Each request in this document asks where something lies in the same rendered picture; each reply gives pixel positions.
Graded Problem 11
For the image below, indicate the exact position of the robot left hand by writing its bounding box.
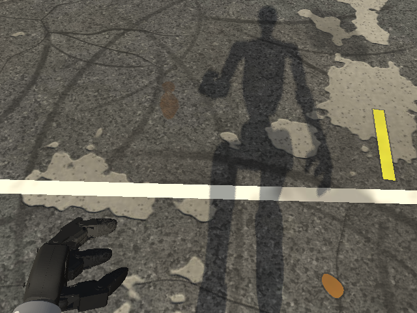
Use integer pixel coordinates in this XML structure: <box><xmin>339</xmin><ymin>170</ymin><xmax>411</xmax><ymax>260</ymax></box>
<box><xmin>23</xmin><ymin>217</ymin><xmax>128</xmax><ymax>312</ymax></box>

